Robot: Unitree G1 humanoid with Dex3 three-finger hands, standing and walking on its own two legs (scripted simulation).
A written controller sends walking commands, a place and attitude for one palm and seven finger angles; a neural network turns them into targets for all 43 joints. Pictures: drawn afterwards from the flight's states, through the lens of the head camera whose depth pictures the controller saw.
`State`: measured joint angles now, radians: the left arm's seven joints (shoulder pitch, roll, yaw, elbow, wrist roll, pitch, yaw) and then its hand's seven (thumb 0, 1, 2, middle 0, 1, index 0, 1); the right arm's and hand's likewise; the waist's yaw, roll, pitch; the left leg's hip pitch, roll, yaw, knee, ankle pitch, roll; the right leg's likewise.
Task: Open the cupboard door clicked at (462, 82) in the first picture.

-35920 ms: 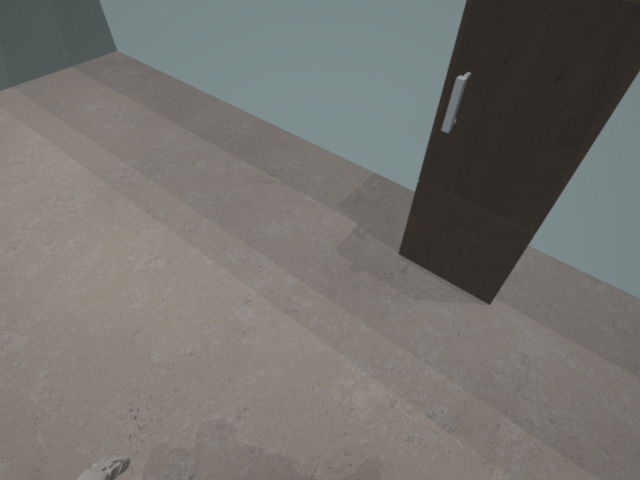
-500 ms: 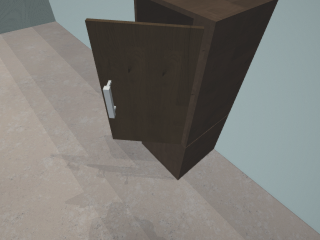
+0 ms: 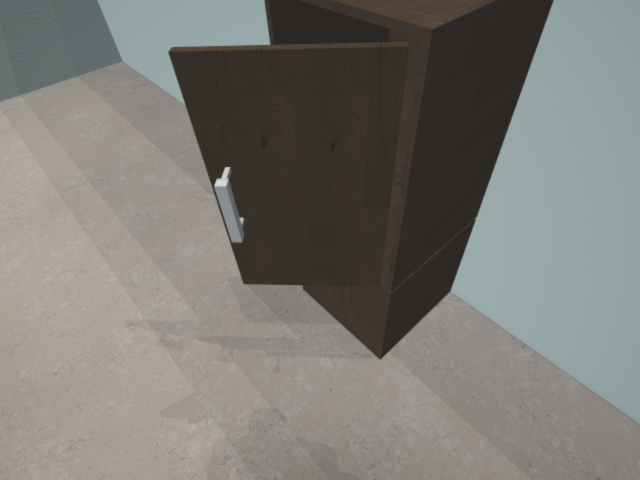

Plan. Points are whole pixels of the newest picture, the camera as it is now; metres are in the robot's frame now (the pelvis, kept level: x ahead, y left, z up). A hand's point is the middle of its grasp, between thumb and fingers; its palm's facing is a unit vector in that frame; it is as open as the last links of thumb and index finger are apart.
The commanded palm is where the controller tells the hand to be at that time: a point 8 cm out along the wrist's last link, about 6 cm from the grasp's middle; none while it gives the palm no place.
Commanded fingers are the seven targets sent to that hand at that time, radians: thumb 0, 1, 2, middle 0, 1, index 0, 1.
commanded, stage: look again from close up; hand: left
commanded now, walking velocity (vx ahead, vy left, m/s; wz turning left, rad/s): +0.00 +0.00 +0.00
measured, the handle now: (232, 205) +0.61 +0.21 -0.04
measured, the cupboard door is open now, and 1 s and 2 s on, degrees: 45 45 45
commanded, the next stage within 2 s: shuffle to correct the standing spot in 0.22 s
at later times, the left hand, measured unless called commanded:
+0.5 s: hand out of the picture +0.01 +0.15 -0.18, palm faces +0.01 -0.98 -0.18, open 7.4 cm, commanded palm none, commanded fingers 0.00 0.90 0.90 -0.20 -0.30 -0.20 -0.30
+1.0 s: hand out of the picture +0.15 +0.18 -0.17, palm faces -0.02 -0.97 -0.25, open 7.4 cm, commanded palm none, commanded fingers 0.00 0.90 0.90 -0.20 -0.30 -0.20 -0.30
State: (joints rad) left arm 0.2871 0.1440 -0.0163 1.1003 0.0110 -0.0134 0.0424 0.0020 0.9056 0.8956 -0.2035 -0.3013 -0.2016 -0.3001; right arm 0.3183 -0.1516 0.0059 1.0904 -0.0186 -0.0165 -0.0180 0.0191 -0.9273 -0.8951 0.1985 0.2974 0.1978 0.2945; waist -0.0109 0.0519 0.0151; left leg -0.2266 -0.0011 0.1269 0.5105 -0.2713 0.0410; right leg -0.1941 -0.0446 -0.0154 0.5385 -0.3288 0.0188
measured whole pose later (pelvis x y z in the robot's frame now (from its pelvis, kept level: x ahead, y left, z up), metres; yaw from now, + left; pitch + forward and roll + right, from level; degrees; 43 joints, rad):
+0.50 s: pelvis +0.01 -0.02 +0.00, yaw -1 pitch -1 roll +1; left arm 0.31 0.15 -0.01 1.10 0.02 -0.01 0.02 0.00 0.91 0.90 -0.20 -0.30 -0.20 -0.30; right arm 0.27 -0.17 -0.01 1.11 -0.02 -0.01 -0.01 0.00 -0.91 -0.90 0.20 0.30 0.20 0.29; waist 0.01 -0.01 0.03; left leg -0.21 0.03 0.13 0.52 -0.30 0.01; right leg -0.17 -0.01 -0.02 0.53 -0.35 -0.01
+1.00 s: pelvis +0.07 +0.00 -0.01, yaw -1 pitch +0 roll +1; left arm 0.17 0.18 0.02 1.02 0.01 -0.02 0.04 0.00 0.90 0.90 -0.20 -0.30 -0.20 -0.30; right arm 0.27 -0.13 -0.02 1.10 0.00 0.00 -0.04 0.00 -0.90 -0.89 0.20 0.30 0.20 0.29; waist -0.02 0.02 0.08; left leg -0.16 0.01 0.12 0.58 -0.40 0.01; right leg -0.32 -0.04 -0.11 0.63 -0.31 -0.03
